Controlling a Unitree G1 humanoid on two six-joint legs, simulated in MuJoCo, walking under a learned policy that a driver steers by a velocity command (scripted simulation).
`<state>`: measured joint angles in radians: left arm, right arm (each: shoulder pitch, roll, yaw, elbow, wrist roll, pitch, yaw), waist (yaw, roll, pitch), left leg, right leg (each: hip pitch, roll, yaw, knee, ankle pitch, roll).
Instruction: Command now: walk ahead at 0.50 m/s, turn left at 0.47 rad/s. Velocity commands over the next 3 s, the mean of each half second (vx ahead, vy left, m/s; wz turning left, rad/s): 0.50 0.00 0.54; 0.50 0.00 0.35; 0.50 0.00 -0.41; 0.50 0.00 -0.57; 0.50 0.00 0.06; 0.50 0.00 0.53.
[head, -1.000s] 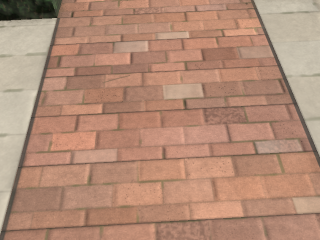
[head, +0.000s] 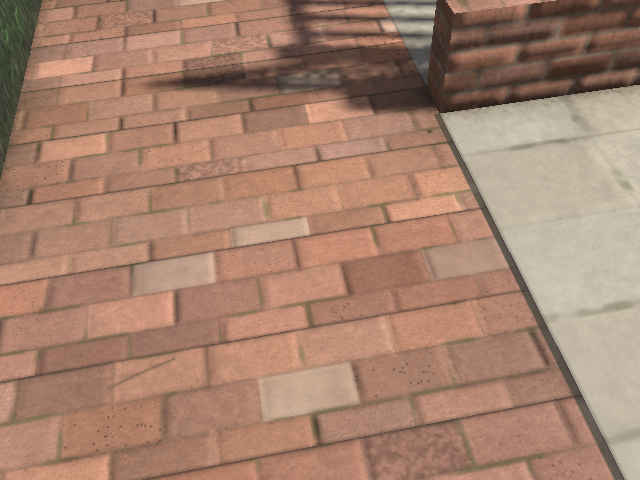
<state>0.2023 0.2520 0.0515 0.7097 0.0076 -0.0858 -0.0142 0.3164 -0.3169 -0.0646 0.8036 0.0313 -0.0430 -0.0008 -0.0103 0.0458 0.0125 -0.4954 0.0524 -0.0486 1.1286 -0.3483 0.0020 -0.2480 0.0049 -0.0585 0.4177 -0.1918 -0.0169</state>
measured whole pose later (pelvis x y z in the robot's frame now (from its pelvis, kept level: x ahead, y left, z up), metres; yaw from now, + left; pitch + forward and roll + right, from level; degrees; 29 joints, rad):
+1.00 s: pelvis +0.54 +0.14 +0.00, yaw +27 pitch +1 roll -1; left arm 0.27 0.27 0.05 0.77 0.00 -0.09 -0.03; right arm 0.26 -0.29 -0.05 0.71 0.00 -0.06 0.00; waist 0.02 0.03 0.02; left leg -0.45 0.00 -0.05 1.10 -0.36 0.02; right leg -0.27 0.07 0.03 0.41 -0.16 -0.05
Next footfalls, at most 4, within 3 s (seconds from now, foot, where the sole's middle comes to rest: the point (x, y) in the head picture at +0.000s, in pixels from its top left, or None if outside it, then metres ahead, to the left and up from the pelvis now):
0.34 left None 0.32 0.18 -0.78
0.82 right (304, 410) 0.65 0.09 -0.78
1.28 left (172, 368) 0.76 0.40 -0.78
1.80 right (269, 256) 1.09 0.18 -0.78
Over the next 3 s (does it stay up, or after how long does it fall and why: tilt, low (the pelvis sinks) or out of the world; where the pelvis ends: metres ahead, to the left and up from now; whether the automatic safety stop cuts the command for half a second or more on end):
stays up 1.62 0.25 0.00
